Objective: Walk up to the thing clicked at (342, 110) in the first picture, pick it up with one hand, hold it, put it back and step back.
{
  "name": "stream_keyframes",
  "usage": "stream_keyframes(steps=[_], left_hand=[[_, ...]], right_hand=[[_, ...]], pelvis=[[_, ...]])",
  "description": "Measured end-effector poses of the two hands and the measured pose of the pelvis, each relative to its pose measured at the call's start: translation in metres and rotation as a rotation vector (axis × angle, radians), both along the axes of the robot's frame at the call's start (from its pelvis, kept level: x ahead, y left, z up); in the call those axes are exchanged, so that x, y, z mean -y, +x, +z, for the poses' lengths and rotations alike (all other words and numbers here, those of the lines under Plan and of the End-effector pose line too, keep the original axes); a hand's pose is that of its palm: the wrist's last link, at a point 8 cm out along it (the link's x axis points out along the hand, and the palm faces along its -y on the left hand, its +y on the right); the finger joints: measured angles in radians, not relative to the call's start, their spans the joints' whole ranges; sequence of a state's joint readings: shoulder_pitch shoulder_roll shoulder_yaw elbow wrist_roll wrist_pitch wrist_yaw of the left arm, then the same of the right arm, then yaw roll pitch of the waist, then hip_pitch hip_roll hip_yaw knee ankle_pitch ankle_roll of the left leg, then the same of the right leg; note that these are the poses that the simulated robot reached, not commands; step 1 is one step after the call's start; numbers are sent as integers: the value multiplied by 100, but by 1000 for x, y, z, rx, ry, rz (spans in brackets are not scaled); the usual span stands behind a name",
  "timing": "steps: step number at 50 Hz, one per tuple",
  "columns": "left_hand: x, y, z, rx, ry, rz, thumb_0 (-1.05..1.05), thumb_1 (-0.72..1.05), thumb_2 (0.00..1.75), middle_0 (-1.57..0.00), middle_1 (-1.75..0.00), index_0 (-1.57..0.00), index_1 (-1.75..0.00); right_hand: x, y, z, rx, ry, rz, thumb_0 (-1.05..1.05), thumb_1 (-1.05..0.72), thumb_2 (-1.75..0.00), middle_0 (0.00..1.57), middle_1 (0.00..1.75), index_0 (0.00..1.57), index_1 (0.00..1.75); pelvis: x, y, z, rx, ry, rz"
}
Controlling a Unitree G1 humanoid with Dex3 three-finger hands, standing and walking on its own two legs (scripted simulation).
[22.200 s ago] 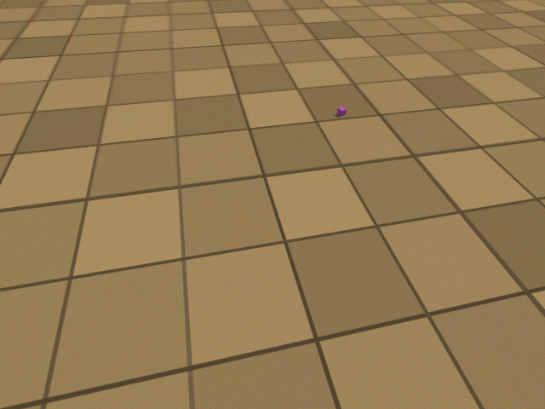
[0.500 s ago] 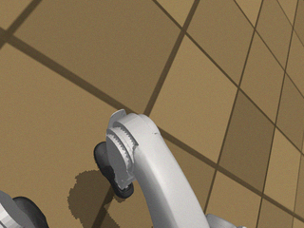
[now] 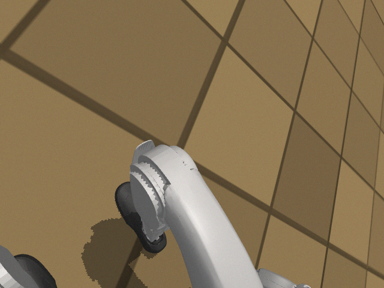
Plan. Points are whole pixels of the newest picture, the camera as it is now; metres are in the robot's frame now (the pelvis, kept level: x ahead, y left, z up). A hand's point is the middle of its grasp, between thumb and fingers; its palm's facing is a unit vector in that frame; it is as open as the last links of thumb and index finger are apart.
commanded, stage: close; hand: left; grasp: from above
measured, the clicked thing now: out of the picture +0.46 +0.31 -0.29
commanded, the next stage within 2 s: settle in 0.60 s
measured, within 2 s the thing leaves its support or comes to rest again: leaves its support in 1.04 s
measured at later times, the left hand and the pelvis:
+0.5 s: hand out of the picture +0.46 +0.30 -0.26, palm faces -0.03 -0.45 -0.89, open 6.3 cm; pelvis +0.00 +0.00 -0.01, yaw +0 degrees
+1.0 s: hand out of the picture +0.46 +0.30 -0.26, palm faces +0.01 -0.47 -0.88, open 4.9 cm; pelvis +0.00 +0.00 +0.00, yaw +0 degrees
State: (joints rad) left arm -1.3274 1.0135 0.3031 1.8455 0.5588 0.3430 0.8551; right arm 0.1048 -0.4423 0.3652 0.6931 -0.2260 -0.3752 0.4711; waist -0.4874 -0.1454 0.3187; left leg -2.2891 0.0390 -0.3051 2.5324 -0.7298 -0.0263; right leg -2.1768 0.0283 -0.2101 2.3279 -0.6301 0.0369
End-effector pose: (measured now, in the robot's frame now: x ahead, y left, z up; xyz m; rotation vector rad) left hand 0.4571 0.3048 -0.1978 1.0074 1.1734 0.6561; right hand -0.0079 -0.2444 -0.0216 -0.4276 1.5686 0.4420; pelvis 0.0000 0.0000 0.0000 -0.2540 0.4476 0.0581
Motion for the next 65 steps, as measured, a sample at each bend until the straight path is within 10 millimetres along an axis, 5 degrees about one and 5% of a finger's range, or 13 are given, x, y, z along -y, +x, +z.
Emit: stream_keyframes(steps=[49, 56, 65], left_hand=[[-3, -3, -3, 33, -35, 109, -10, 50, 15, -93, -20, -122, -31], [-16, 1, 12, 54, -26, 127, -11, 51, 11, -96, -16, -125, -26], [-35, 8, 60, 61, 13, 56, -12, 52, 8, -99, -13, -128, -22]], right_hand=[[2, 3, -3, -15, 6, 14, 0, -90, -89, 20, 30, 20, 29], [5, 6, -2, -26, 4, -6, 0, -90, -89, 20, 30, 20, 29], [11, 12, -3, 15, -11, -71, 0, -90, -89, 20, 30, 20, 29]], pelvis=[[0, 0, -2, 18, -1, 3], [1, -1, 4, -12, 7, 6], [4, 0, 15, -77, 23, 4]])
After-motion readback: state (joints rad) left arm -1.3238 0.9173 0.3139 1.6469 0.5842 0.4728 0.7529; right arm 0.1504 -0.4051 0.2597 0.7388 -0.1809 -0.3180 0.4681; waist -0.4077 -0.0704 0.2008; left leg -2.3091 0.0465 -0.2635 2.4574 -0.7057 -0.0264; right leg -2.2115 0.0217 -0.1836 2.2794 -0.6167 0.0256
